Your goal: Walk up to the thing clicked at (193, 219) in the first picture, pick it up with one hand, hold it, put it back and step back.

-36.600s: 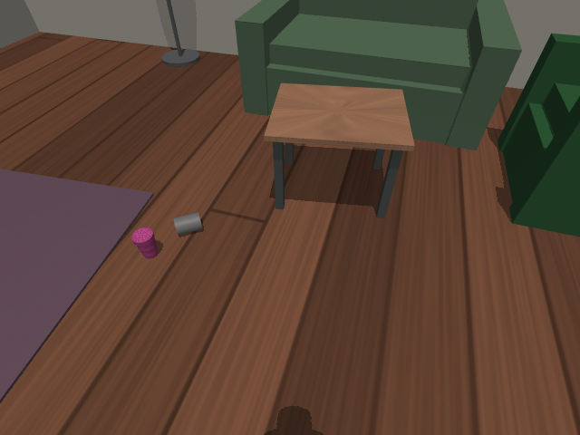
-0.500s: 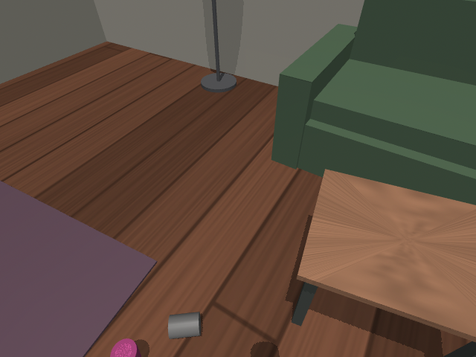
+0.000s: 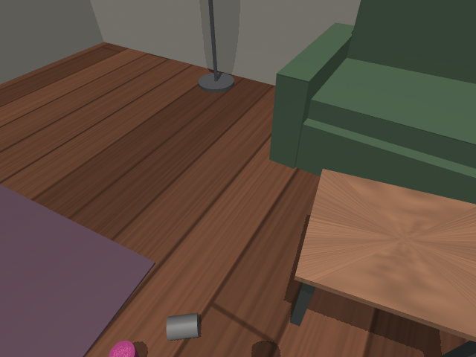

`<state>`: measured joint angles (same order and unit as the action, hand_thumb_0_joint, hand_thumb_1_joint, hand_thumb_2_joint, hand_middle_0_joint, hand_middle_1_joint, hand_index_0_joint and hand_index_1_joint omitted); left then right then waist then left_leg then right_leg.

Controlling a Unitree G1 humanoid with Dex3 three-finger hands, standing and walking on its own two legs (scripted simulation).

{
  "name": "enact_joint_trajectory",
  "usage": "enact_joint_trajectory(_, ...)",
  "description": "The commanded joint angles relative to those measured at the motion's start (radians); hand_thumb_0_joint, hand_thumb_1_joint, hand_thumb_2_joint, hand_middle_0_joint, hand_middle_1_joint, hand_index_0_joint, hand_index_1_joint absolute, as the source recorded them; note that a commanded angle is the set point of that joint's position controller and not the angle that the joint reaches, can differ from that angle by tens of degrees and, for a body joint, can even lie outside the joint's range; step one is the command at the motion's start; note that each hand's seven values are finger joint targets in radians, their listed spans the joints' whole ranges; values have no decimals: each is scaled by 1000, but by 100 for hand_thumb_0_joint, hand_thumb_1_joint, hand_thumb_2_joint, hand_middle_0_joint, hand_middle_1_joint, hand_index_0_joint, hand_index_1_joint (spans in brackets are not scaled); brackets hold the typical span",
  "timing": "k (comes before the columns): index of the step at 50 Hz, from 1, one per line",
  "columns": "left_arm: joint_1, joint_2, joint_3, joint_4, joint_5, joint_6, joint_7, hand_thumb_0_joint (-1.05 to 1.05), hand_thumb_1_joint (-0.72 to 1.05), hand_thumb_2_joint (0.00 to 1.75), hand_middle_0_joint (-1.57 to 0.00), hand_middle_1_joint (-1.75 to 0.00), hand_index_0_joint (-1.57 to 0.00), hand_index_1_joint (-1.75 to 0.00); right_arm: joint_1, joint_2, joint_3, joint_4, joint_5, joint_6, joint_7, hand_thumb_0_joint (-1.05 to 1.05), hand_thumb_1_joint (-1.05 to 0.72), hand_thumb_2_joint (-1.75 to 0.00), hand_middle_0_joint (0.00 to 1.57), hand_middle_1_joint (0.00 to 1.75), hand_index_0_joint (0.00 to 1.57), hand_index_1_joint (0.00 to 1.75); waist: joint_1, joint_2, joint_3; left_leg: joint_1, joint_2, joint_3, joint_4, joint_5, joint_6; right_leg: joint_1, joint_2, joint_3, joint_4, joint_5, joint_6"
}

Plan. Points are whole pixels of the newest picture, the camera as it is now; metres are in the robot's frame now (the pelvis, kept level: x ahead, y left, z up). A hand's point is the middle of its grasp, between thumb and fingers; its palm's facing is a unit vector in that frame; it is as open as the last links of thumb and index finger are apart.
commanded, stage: stand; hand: left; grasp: from above
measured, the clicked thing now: (183, 326) +0.43 +0.25 -0.74
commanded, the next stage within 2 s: step back in 0.36 s
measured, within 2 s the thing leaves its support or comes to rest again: neither
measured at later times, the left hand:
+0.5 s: hand out of the picture +0.07 +0.26 -0.16, palm faces +0.02 -0.93 -0.36, open 7.4 cm
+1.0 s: hand out of the picture +0.01 +0.32 -0.18, palm faces -0.08 -0.93 -0.36, open 7.4 cm
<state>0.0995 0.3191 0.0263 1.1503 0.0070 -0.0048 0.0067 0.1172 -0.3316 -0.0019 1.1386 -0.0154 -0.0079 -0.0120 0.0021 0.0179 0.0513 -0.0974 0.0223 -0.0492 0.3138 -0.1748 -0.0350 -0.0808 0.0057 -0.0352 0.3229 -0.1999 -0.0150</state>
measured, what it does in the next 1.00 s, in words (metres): walks backwards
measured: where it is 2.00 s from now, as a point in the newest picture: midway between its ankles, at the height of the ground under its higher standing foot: outside the picture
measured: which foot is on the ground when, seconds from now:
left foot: down 0.00-1.00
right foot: down 0.00-0.68, up 0.70-1.00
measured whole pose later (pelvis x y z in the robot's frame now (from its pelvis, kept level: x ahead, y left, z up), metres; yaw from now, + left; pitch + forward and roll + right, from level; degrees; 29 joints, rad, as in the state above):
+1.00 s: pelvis -0.11 +0.06 -0.02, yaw -4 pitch -2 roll -1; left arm 0.10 0.39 0.07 0.89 0.00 0.07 0.02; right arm 0.11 -0.33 -0.03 0.86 -0.02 0.02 -0.02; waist -0.02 -0.04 0.21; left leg -0.32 -0.01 0.04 0.58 -0.23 0.05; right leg -0.34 0.07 0.13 0.99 -0.51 0.02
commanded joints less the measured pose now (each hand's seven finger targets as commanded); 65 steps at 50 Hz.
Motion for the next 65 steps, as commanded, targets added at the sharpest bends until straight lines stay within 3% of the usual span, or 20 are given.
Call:
enact_joint_trajectory(1,-30,211,37,-58,3,-27,13,0,90,90,-20,-30,-20,-30,-37,-193,-36,-53,1,-20,-11,0,-90,-90,20,30,20,30,0,-11,-65,5,95,-61,-36,154,50,9,-131,102,-58,157,-2)
enact_joint_trajectory(17,-25,222,34,-71,2,-32,13,0,90,90,-20,-30,-20,-30,-35,-201,-38,-61,2,-19,-8,0,-90,-90,20,30,20,30,-1,-10,-79,3,98,-52,-26,190,47,32,-133,103,-51,229,-4)
enact_joint_trajectory(19,-1,303,90,-105,-16,-18,20,0,90,90,-20,-30,-20,-30,-51,-228,-51,-108,18,4,-2,0,-90,-90,20,30,20,30,-6,-48,0,-112,48,-18,170,308,74,-2,-153,132,41,480,-44)
enact_joint_trajectory(21,11,308,100,-133,-17,-13,22,0,90,90,-20,-30,-20,-30,-29,-205,-52,-131,26,14,-1,0,-90,-90,20,30,20,30,-6,-86,-33,-128,-12,21,292,203,62,-6,-217,182,40,571,-112)
enact_joint_trajectory(23,-45,314,105,-187,-2,-8,24,0,90,90,-20,-30,-20,-30,-2,-208,-67,-152,19,32,2,0,-90,-90,20,30,20,30,-15,-175,-67,-169,-69,10,479,-218,71,-49,-327,274,12,530,-209)
enact_joint_trajectory(25,-77,309,109,-231,18,-2,25,0,90,90,-20,-30,-20,-30,38,-220,-81,-173,13,47,7,0,-90,-90,20,30,20,30,-30,-160,-76,-186,-53,-40,605,-364,83,-118,-358,265,49,484,-248)
enact_joint_trajectory(30,-124,290,102,-297,20,16,25,0,90,90,-20,-30,-20,-30,94,-220,-88,-210,12,42,11,0,-90,-90,20,30,20,30,-38,-165,-97,-199,-16,-9,354,-186,80,-72,-266,185,195,393,-148)
enact_joint_trajectory(32,-94,268,91,-306,3,35,18,0,90,90,-20,-30,-20,-30,83,-221,-95,-218,-7,24,7,0,-90,-90,20,30,20,30,-33,-60,-98,-130,3,-5,89,185,76,-81,-167,114,328,303,-81)
enact_joint_trajectory(33,-80,228,87,-318,-10,44,17,0,90,90,-20,-30,-20,-30,75,-264,-109,-227,-21,18,2,0,-90,-90,20,30,20,30,-17,52,-110,-66,110,-153,67,436,99,-162,-53,76,447,150,-36)
enact_joint_trajectory(34,-69,190,81,-326,-16,48,22,0,90,90,-20,-30,-20,-30,73,-329,-123,-238,-28,13,1,0,-90,-90,20,30,20,30,-15,200,-103,48,240,-335,66,660,170,-365,96,92,586,-340,-16)
enact_joint_trajectory(35,-28,208,85,-314,-5,58,32,0,90,90,-20,-30,-20,-30,68,-346,-123,-245,-22,11,-1,0,-90,-90,20,30,20,30,-9,119,-124,22,281,-314,120,715,241,-349,96,185,718,-463,-11)
enact_joint_trajectory(36,-40,213,82,-312,-2,58,39,0,90,90,-20,-30,-20,-30,64,-372,-127,-265,-15,11,-5,0,-90,-90,20,30,20,30,-43,187,-127,-40,339,-408,85,657,288,-345,105,212,782,-493,-9)
enact_joint_trajectory(41,36,245,91,-300,-9,58,34,0,90,90,-20,-30,-20,-30,-22,-270,-106,-307,-12,10,-27,0,-90,-90,20,30,20,30,17,118,-133,76,209,-178,155,581,246,-425,101,234,927,-304,6)
enact_joint_trajectory(49,24,227,97,-349,2,39,24,0,90,90,-20,-30,-20,-30,64,-285,-116,-332,-6,18,-28,0,-90,-90,20,30,20,30,-55,121,-124,140,255,-204,182,528,294,-361,29,145,558,-324,39)
enact_joint_trajectory(55,190,230,114,-287,18,26,5,0,90,90,-20,-30,-20,-30,-49,-296,-114,-357,6,34,-12,0,-90,-90,20,30,20,30,22,100,-148,-169,175,-147,214,107,173,-40,1,77,145,-31,-32)
enact_joint_trajectory(57,148,333,138,-321,31,17,3,0,90,90,-20,-30,-20,-30,-50,-229,-94,-371,18,36,-8,0,-90,-90,20,30,20,30,13,-197,-71,-439,-53,-22,457,-268,56,-35,-239,456,15,-64,-154)
enact_joint_trajectory(58,80,415,151,-365,33,19,3,0,90,90,-20,-30,-20,-30,-65,-239,-104,-366,14,44,-17,0,-90,-90,20,30,20,30,53,-307,-16,-360,-133,-36,732,-440,30,-287,-418,624,-64,-56,-313)
enact_joint_trajectory(59,5,394,149,-399,33,14,10,0,90,90,-20,-30,-20,-30,-29,-266,-116,-348,10,45,-18,0,-90,-90,20,30,20,30,19,-268,46,-299,-102,-107,860,-419,25,-411,-430,632,-77,-29,-313)
enact_joint_trajectory(62,-86,288,128,-422,26,10,18,0,90,90,-20,-30,-20,-30,68,-240,-101,-299,19,44,-9,0,-90,-90,20,30,20,30,-51,-145,47,-348,-175,-138,910,-273,37,-301,-216,280,11,160,-176)
enact_joint_trajectory(65,-10,259,121,-434,31,13,17,0,90,90,-20,-30,-20,-30,90,-244,-89,-304,17,35,-18,0,-90,-90,20,30,20,30,-1,-127,-24,-382,-167,-100,856,-280,13,-132,-196,250,59,190,-170)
